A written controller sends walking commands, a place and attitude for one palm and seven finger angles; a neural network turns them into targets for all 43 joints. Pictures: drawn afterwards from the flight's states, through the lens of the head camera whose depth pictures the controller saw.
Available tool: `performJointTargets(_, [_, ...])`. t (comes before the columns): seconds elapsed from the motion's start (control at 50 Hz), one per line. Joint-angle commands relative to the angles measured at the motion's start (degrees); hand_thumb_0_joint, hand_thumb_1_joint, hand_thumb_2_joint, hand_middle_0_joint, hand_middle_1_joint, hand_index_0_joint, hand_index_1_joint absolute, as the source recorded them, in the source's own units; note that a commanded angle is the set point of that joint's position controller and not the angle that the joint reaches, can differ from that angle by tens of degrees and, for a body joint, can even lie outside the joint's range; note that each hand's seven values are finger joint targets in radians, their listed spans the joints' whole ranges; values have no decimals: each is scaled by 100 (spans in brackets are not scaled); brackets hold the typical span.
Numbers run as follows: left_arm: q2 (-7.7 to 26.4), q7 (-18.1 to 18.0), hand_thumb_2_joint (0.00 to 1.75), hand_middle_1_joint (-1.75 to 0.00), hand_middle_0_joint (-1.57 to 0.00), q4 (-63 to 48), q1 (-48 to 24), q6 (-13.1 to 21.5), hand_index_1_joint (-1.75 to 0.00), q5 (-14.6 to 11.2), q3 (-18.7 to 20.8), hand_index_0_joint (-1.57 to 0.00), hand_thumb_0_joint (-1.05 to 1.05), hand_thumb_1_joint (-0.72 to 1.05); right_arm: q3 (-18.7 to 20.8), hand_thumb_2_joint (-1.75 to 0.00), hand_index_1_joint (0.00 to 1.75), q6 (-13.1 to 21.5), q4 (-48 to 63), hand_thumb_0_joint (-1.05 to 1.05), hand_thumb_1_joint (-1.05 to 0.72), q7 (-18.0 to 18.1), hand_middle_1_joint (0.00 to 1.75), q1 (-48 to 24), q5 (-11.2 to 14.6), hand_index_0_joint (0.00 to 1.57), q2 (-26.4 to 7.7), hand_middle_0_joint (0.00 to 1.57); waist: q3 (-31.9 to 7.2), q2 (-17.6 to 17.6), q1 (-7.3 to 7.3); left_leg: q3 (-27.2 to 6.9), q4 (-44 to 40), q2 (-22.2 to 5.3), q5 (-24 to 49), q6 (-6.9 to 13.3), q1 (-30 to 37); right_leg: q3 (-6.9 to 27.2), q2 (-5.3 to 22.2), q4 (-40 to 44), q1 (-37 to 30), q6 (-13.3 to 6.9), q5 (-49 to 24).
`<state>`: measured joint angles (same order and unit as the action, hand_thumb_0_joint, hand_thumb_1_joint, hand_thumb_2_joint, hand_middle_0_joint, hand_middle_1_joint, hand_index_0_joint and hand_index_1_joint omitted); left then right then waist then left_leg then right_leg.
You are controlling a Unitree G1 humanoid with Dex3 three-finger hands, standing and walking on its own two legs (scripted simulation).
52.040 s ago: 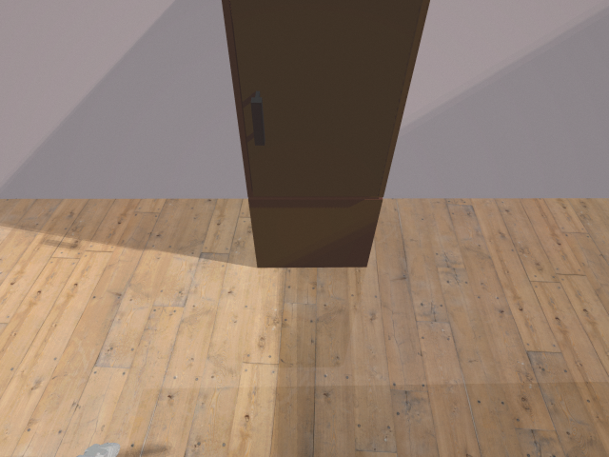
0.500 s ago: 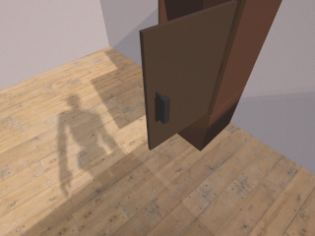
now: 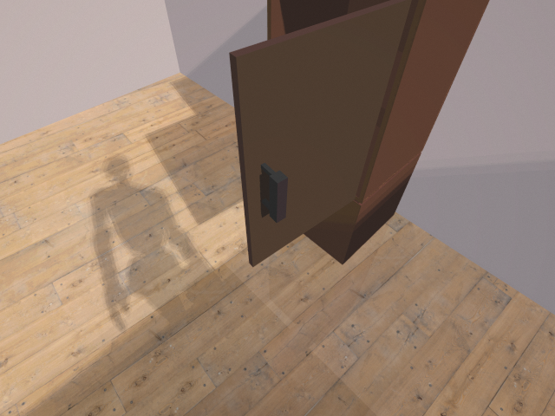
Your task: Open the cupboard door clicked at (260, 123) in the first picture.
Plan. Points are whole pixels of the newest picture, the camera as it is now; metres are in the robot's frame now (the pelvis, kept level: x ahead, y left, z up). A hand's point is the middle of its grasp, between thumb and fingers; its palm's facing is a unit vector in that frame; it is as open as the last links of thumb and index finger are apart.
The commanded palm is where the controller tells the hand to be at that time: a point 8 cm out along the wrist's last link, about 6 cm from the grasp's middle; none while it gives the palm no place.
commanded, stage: look to check the result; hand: left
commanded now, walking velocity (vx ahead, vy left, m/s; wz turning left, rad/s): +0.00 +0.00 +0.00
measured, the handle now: (271, 192) +0.55 +0.04 -0.04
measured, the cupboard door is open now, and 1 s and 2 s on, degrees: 84 84 84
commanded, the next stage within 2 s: stand and wait in 0.38 s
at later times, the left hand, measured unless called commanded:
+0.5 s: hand out of the picture -0.01 +0.17 -0.18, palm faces +0.03 -0.98 -0.20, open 7.4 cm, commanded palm none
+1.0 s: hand out of the picture +0.00 +0.18 -0.17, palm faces +0.01 -0.98 -0.22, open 7.4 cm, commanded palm none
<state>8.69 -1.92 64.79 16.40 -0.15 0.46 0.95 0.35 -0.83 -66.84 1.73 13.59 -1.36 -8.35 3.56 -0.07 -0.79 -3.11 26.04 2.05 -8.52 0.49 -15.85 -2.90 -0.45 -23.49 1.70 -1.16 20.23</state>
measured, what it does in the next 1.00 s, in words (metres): stands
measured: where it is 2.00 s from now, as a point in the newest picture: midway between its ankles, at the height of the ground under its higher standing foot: outside the picture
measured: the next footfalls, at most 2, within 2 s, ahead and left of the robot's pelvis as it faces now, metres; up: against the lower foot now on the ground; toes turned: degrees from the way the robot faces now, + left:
none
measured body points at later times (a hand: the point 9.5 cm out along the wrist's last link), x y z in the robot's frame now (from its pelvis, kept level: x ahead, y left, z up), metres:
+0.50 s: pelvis +0.01 +0.00 +0.00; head +0.02 +0.00 +0.45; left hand -0.01 +0.22 -0.16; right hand +0.04 -0.24 -0.16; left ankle +0.06 +0.11 -0.74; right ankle -0.08 -0.10 -0.74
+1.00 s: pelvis +0.01 -0.01 +0.00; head +0.03 -0.01 +0.45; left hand +0.00 +0.23 -0.16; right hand +0.02 -0.24 -0.16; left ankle +0.06 +0.11 -0.74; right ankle -0.08 -0.10 -0.74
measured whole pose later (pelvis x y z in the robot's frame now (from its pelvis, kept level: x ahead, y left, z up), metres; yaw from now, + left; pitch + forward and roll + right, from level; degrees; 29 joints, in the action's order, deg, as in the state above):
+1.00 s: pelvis +0.01 -0.01 +0.00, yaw -1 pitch -2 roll +1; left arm 10.0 -1.7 65.0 16.0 -0.1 0.4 0.7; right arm 0.2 -0.7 -66.8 1.9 11.8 -1.3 -10.4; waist 3.8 -0.2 -0.4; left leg -2.5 24.4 1.6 -8.8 0.0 -13.6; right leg -2.2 -0.7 -21.3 -0.6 -1.6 19.8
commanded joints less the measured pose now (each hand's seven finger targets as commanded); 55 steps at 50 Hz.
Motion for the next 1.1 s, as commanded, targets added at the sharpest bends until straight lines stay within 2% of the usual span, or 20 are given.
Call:
performJointTargets(0.0, [613,-67,90,-30,-20,-75,577,61,-30,-23,81,-20,0,90,87,-90,30,93,185,0,-90,82,30,174,33,20,-657,20,1,-46,64,-375,-168,-580,1138,223,570,357,629,523,615,-92,-1273])
performJointTargets(0.1, [659,-67,90,-30,-20,-64,622,68,-30,-22,87,-20,0,90,95,-90,30,101,185,0,-90,90,30,145,41,20,-707,20,-58,-26,64,-373,-160,-595,1200,244,651,372,635,522,560,-94,-1365])
performJointTargets(0.14, [666,-62,90,-30,-20,-51,627,64,-30,-17,86,-20,0,90,98,-90,30,91,199,0,-90,91,30,99,49,20,-747,20,37,-71,66,-393,-192,-593,1070,246,637,357,609,559,628,-105,-1175])
performJointTargets(0.24, [699,-59,90,-30,-20,-34,622,76,-30,-6,80,-20,0,90,109,-90,30,97,214,0,-90,93,30,25,51,20,-794,20,55,-95,66,-372,-193,-602,1102,246,693,382,617,587,639,-95,-1288])
performJointTargets(0.28, [701,-54,90,-30,-20,-34,608,69,-30,-9,80,-20,0,90,102,-90,30,99,213,0,-90,90,30,0,38,20,-793,20,56,47,60,-392,-248,-601,1053,239,702,412,618,592,632,-103,-1185])
performJointTargets(0.34, [724,-47,90,-30,-20,-30,600,76,-30,-3,75,-20,0,90,105,-90,30,97,230,0,-90,88,30,-71,45,20,-837,20,142,-91,79,-386,-271,-609,973,235,677,408,615,662,681,-101,-1123])
performJointTargets(0.4, [742,-41,90,-30,-20,-25,558,77,-30,-8,63,-20,0,90,93,-90,30,100,220,0,-90,80,30,-103,35,20,-850,20,117,38,68,-377,-306,-607,961,218,706,430,632,667,667,-101,-1125])
performJointTargets(0.46, [765,-42,90,-30,-20,-44,518,84,-30,-3,72,-20,0,90,98,-90,30,105,240,0,-90,77,30,-141,39,20,-866,20,81,-60,66,-379,-321,-619,991,218,737,429,629,673,645,-96,-1185])
performJointTargets(0.5, [795,-36,90,-30,-20,-55,502,84,-30,-4,73,-20,0,90,90,-90,30,110,238,0,-90,75,30,-137,36,20,-884,20,81,4,67,-374,-335,-613,998,209,710,446,630,685,619,-93,-1194])
performJointTargets(0.54, [815,-40,90,-30,-20,-75,500,96,-30,-3,83,-20,0,90,91,-90,30,120,253,0,-90,78,30,-134,45,20,-919,20,36,-151,85,-367,-291,-619,1098,220,731,419,626,691,572,-78,-1342])
performJointTargets(0.6, [828,-39,90,-30,-20,-82,461,89,-30,-10,79,-20,0,90,91,-90,30,117,238,0,-90,75,30,-132,37,20,-904,20,33,-19,72,-351,-303,-613,1122,206,736,429,642,678,549,-79,-1392])
performJointTargets(0.66, [839,-45,90,-30,-20,-92,441,95,-30,-9,85,-20,0,90,94,-90,30,118,245,0,-90,77,30,-132,36,20,-915,20,2,-112,73,-332,-270,-619,1172,208,759,423,645,681,532,-71,-1518])
performJointTargets(0.68, [836,-45,90,-30,-20,-96,431,92,-30,-13,79,-20,0,90,88,-90,30,118,235,0,-90,77,30,-123,35,20,-909,20,29,-43,81,-319,-279,-617,1185,202,748,430,651,679,523,-72,-1546])
performJointTargets(0.8, [844,-41,90,-30,-20,-94,428,83,-30,-17,82,-20,0,90,75,-90,30,121,215,0,-90,81,30,-84,33,20,-908,20,19,-9,86,-336,-317,-629,1206,200,756,442,629,690,498,-80,-1436])
performJointTargets(0.84, [846,-43,90,-30,-20,-96,414,82,-30,-13,87,-20,0,90,76,-90,30,116,231,0,-90,83,30,-68,43,20,-923,20,47,-118,89,-344,-323,-628,1157,204,742,406,614,705,497,-81,-1369])
performJointTargets(0.9, [827,-38,90,-30,-20,-81,439,70,-30,-21,73,-20,0,90,64,-90,30,110,195,0,-90,77,30,-59,32,20,-887,20,97,18,83,-347,-361,-625,1075,191,730,425,620,722,534,-89,-1227])
performJointTargets(0.94, [824,-40,90,-30,-20,-91,434,75,-30,-17,76,-20,0,90,72,-90,30,108,219,0,-90,80,30,-48,41,20,-916,20,80,-125,85,-355,-352,-622,1045,198,759,416,601,735,538,-92,-1211])
performJointTargets(0.96, [804,-38,90,-30,-20,-76,434,70,-30,-22,65,-20,0,90,66,-90,30,109,202,0,-90,79,30,-40,39,20,-889,20,80,-43,73,-350,-371,-627,1049,194,759,431,608,719,555,-91,-1194])
performJointTargets(1.04, [803,-48,90,-30,-20,-89,483,81,-30,-20,70,-20,0,90,67,-90,30,116,205,0,-90,85,30,-2,43,20,-886,20,4,-142,91,-341,-308,-622,1167,210,788,411,610,720,485,-72,-1368])
performJointTargets(1.08, [771,-53,90,-30,-20,-75,489,77,-30,-22,61,-20,0,90,61,-90,30,112,180,0,-90,86,30,17,38,20,-835,20,46,-73,77,-307,-308,-622,1169,200,771,419,631,712,504,-68,-1451])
